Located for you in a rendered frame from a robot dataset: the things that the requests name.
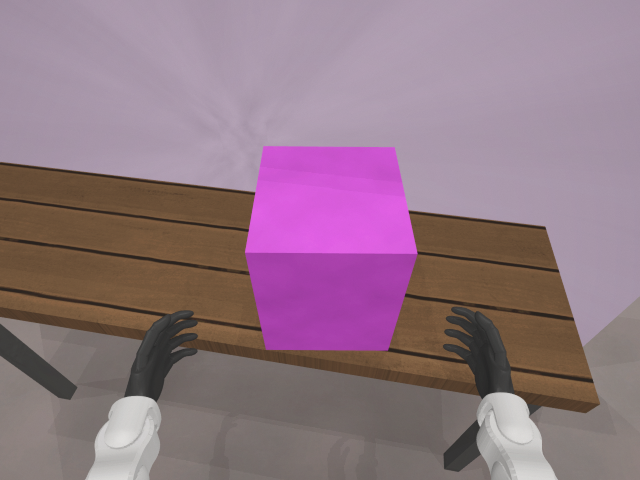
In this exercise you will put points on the robot left forearm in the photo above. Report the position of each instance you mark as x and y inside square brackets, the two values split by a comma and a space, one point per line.
[128, 444]

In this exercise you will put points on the table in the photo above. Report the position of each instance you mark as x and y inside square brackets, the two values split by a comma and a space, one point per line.
[112, 255]

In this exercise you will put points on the carton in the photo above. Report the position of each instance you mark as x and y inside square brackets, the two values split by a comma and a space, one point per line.
[330, 247]

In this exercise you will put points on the robot right forearm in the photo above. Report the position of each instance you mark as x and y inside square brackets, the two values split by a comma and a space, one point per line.
[509, 441]

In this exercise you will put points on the robot left hand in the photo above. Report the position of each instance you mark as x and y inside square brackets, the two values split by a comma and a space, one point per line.
[154, 358]

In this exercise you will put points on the robot right hand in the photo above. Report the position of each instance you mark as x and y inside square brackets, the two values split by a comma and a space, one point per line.
[487, 356]

